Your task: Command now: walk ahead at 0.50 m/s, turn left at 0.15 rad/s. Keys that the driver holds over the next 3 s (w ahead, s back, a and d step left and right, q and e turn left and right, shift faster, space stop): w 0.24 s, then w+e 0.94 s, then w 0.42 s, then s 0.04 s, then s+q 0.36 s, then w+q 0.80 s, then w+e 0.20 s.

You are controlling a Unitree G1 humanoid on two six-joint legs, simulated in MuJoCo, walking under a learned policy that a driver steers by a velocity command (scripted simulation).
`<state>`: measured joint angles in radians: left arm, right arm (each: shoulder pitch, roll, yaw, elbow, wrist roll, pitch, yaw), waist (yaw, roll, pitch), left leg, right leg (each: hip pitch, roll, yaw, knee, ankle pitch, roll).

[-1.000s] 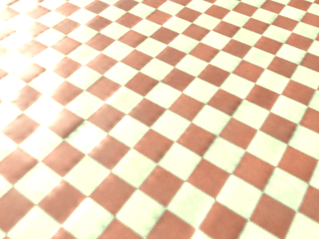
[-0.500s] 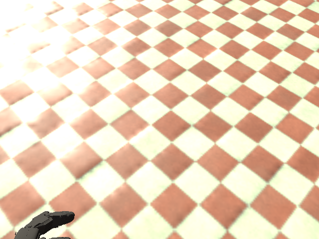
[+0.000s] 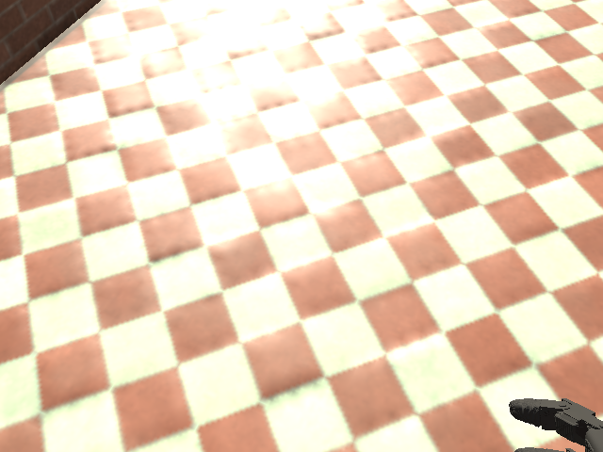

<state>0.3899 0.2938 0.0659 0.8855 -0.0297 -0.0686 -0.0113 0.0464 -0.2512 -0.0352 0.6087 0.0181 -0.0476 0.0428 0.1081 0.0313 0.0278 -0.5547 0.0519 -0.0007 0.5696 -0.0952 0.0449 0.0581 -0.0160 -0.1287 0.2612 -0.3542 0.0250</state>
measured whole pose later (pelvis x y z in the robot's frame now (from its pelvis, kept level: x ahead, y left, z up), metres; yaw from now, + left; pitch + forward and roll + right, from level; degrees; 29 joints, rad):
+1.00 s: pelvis +0.55 -0.06 +0.01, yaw -22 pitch +2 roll +0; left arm 0.36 0.29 0.07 0.75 -0.02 -0.03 0.01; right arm 0.03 -0.28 -0.04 0.68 0.00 -0.11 0.02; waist 0.09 0.03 0.02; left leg -0.55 0.01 -0.10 0.50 0.01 -0.05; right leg -0.10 0.11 0.19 0.41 -0.34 -0.06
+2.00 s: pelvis +0.95 -0.29 +0.00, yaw -27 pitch +1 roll -3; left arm 0.15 0.27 0.06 0.79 -0.01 0.01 0.05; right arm 0.18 -0.29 -0.06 0.75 0.00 -0.01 0.04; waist 0.00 0.02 0.05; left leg -0.44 0.03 0.02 0.58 -0.08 0.01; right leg -0.17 0.01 -0.18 0.52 -0.35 -0.03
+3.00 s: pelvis +1.26 -0.27 +0.01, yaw +4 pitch +1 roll +1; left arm 0.25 0.31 0.06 0.81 -0.03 -0.08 0.00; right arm 0.26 -0.26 -0.05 0.69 -0.01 -0.06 0.03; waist 0.01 -0.03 0.04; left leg -0.22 -0.08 0.05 0.38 -0.19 0.08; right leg -0.61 -0.14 0.03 1.16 -0.26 0.01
